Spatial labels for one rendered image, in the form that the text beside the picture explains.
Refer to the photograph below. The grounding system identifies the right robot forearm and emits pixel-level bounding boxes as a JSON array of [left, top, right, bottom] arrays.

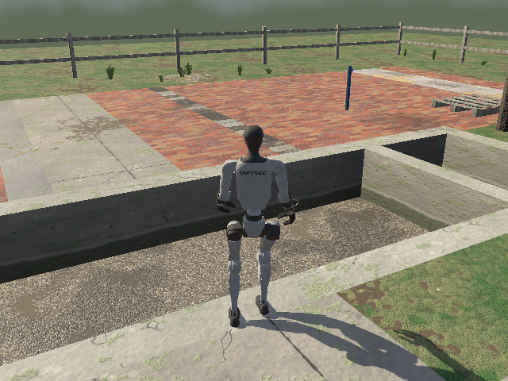
[[282, 191, 294, 215]]

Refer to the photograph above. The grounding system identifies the left robot forearm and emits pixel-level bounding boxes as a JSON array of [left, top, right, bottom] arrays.
[[217, 190, 227, 206]]

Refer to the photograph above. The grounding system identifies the robot left upper arm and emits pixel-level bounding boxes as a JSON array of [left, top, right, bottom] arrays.
[[218, 160, 237, 202]]

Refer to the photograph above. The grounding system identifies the robot right upper arm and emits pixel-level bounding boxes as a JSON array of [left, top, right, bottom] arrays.
[[270, 160, 290, 203]]

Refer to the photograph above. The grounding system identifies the right robot thigh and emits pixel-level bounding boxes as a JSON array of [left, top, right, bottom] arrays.
[[256, 221, 280, 264]]

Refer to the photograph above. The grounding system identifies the robot left hand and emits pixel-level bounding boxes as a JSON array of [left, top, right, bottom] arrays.
[[217, 201, 235, 214]]

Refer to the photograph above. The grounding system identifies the robot left shin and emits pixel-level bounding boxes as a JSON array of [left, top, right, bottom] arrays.
[[228, 260, 240, 316]]

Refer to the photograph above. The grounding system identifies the robot right hand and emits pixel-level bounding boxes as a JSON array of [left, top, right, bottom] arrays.
[[277, 211, 296, 225]]

